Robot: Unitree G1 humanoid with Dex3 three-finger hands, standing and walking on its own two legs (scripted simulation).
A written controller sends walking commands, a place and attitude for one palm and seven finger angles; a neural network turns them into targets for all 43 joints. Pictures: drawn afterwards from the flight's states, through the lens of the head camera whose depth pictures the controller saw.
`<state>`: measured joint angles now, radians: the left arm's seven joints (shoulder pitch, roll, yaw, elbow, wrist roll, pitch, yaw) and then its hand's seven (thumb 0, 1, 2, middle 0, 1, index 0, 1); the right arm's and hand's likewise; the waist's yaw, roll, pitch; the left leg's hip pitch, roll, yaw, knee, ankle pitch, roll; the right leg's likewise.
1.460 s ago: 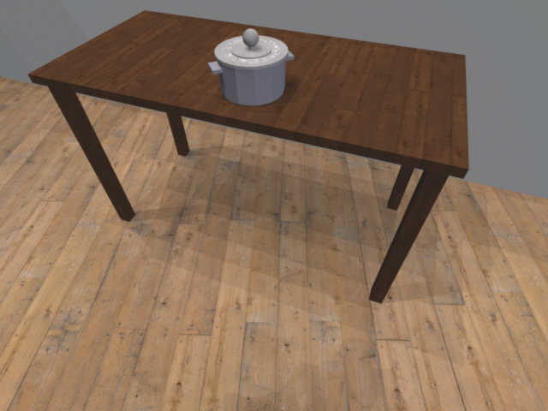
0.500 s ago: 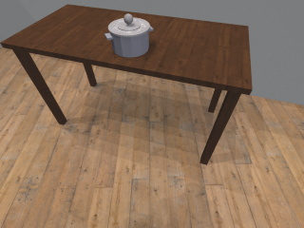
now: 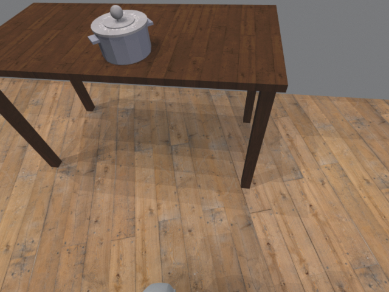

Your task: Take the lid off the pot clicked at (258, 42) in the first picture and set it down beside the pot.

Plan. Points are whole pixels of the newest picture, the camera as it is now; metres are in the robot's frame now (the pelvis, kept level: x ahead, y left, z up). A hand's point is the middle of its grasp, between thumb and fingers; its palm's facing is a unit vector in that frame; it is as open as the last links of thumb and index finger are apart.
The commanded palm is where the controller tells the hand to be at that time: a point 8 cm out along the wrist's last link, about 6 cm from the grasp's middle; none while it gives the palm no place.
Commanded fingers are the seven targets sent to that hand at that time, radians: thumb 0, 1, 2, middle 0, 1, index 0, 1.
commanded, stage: take the last steps up to it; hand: left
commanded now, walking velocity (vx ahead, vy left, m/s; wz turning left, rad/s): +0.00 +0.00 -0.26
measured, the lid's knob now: (116, 12) +0.94 +0.33 +0.14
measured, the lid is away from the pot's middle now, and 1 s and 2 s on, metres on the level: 0.00 0.00 0.00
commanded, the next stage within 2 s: come to a stop and stand still in 1.44 s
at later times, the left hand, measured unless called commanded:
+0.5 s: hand out of the picture +0.11 +0.25 -0.15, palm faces +0.01 -0.98 -0.22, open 7.4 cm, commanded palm none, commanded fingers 0.00 0.90 0.90 -0.20 -0.30 -0.20 -0.30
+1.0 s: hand (82, 289) +0.15 +0.30 -0.18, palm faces +0.13 -0.97 -0.18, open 7.3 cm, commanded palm none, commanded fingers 0.00 0.90 0.90 -0.20 -0.30 -0.20 -0.30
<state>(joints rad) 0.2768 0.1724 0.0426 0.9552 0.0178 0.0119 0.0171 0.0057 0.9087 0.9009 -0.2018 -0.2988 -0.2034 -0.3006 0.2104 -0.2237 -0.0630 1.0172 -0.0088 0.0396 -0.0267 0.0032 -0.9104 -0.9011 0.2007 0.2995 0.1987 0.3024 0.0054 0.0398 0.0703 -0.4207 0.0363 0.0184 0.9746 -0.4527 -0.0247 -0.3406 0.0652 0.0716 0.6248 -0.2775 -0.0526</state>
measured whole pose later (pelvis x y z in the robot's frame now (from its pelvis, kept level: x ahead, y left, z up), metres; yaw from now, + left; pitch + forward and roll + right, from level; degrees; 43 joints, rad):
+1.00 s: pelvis +0.19 +0.12 -0.01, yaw +2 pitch -1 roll +0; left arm 0.39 0.18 0.09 1.06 0.03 0.00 -0.01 0.01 0.91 0.90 -0.20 -0.30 -0.20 -0.30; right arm 0.27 -0.19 -0.07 0.95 -0.03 -0.06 0.01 0.00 -0.91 -0.90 0.20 0.30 0.19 0.30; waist 0.01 -0.03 0.02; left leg -0.37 0.07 0.11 0.61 -0.24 0.01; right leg -0.28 -0.15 -0.07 0.80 -0.46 0.00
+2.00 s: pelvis +0.39 +0.22 +0.01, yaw -3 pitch +0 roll -1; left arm 0.25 0.25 0.08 0.99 0.02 0.07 0.01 0.00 0.91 0.90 -0.20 -0.30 -0.20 -0.30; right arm 0.13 -0.14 -0.04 0.99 -0.02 0.02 -0.04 -0.01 -0.92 -0.90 0.20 0.30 0.20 0.30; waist 0.01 -0.03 0.06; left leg -0.35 0.07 0.11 0.44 -0.08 0.01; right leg -0.38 0.00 0.00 0.97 -0.44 0.03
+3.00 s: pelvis +0.37 +0.26 +0.01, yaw -3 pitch -1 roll -1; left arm 0.32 0.21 0.00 1.03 0.01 0.01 0.04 0.01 0.91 0.90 -0.20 -0.30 -0.20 -0.30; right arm 0.22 -0.17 0.00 1.01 0.00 -0.01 -0.02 0.00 -0.93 -0.90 0.20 0.30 0.20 0.30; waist 0.02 -0.02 0.03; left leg -0.23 -0.06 0.04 0.52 -0.27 0.08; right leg -0.18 -0.07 0.00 0.48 -0.28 0.05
